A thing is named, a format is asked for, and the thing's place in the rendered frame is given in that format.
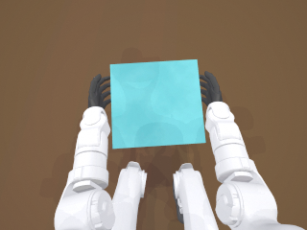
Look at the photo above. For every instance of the carton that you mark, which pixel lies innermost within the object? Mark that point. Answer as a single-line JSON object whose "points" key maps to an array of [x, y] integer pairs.
{"points": [[155, 104]]}

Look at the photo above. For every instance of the robot right forearm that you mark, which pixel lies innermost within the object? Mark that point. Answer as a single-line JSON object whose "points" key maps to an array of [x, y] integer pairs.
{"points": [[232, 161]]}

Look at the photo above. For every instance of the robot left forearm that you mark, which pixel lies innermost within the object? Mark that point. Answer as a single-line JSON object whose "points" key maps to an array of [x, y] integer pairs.
{"points": [[90, 159]]}

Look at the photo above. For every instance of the robot shin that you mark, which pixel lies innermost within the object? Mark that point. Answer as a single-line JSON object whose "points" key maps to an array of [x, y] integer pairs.
{"points": [[186, 166], [130, 164]]}

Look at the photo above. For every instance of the right robot upper arm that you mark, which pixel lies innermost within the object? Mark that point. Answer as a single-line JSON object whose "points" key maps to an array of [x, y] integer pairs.
{"points": [[248, 206]]}

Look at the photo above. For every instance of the right robot shin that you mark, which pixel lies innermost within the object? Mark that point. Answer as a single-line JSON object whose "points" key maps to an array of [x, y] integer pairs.
{"points": [[186, 166]]}

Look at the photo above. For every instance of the left robot shin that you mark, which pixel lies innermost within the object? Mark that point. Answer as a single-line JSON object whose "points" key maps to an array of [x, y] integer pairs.
{"points": [[130, 164]]}

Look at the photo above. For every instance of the robot left hand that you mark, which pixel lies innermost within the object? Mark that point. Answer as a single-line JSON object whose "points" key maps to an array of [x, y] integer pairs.
{"points": [[95, 97]]}

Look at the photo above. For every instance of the left robot upper arm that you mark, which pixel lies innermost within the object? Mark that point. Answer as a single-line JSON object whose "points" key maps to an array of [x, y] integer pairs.
{"points": [[89, 210]]}

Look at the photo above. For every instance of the robot right hand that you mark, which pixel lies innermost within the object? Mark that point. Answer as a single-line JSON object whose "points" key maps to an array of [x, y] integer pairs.
{"points": [[212, 92]]}

